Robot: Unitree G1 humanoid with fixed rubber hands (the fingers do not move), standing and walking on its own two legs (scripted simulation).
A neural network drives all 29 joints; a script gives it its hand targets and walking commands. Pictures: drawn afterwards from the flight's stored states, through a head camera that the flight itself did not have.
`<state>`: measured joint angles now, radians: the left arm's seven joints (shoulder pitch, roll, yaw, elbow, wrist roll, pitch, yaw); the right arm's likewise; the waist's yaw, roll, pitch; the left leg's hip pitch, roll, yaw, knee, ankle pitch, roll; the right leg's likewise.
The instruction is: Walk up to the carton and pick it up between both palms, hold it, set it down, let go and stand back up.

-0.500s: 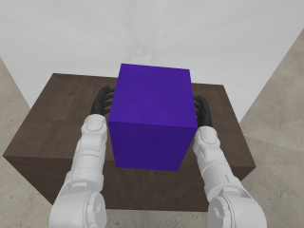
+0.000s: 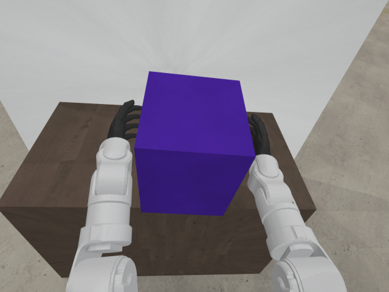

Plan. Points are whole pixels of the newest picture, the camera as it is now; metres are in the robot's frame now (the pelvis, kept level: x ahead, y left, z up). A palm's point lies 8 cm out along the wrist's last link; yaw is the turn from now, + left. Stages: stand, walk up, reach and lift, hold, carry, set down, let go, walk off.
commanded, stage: reach and lift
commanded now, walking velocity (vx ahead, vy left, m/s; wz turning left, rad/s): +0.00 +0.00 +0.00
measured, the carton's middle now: (188, 148) +0.40 +0.00 +0.08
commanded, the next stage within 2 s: hold in 1.02 s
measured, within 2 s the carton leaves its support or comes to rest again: neither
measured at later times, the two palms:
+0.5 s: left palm (117, 132) +0.37 +0.15 +0.16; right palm (260, 146) +0.36 -0.14 +0.14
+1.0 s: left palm (115, 126) +0.36 +0.15 +0.17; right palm (263, 141) +0.36 -0.14 +0.15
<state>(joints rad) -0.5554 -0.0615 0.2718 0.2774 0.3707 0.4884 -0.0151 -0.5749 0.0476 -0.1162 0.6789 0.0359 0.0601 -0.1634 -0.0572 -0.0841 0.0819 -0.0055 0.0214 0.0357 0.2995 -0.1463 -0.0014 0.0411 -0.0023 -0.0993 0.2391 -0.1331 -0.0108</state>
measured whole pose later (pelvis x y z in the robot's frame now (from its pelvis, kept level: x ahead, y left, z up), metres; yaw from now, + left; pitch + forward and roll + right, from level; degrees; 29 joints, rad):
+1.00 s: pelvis +0.00 +0.00 +0.00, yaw +0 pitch -10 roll -1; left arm -0.58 -0.05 0.28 0.12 0.39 0.65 -0.05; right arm -0.60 0.03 -0.05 0.55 0.09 0.18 -0.20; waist -0.08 -0.08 0.10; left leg 0.02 0.02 0.03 0.30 -0.15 0.00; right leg 0.06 0.00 -0.11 0.25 -0.15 -0.01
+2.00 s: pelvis +0.00 -0.01 +0.00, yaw +1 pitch -11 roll +0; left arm -0.52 -0.05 0.29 -0.04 0.40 0.74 -0.09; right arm -0.58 0.04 0.00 0.43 0.13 0.25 -0.22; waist -0.09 -0.08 0.12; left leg 0.05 0.03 0.02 0.29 -0.14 -0.01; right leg 0.09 0.00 -0.11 0.26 -0.15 -0.02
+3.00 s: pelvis -0.01 -0.01 +0.00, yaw +0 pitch -11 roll +0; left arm -0.56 -0.05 0.30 0.01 0.40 0.74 -0.10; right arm -0.60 0.04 -0.01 0.45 0.12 0.25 -0.22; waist -0.08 -0.07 0.12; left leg 0.04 0.03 0.03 0.29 -0.14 -0.01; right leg 0.07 0.00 -0.10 0.26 -0.15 -0.02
